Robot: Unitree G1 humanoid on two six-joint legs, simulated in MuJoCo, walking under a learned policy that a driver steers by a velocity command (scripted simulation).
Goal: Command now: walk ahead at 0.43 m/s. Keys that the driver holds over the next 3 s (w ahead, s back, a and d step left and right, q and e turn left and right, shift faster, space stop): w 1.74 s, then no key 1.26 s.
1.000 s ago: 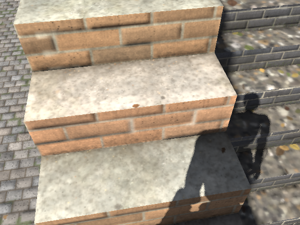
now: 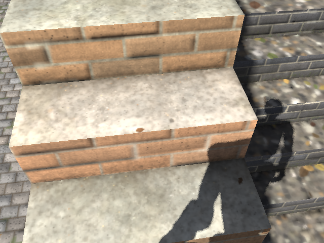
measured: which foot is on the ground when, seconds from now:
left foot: down 0.00-1.00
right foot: down 0.00-1.00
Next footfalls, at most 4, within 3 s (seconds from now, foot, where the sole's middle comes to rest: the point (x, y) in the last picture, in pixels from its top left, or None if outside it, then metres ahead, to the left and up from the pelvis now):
none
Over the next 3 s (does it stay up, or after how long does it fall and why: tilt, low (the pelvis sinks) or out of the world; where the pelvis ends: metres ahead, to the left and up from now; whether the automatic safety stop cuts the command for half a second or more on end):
stays up -0.04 0.00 0.01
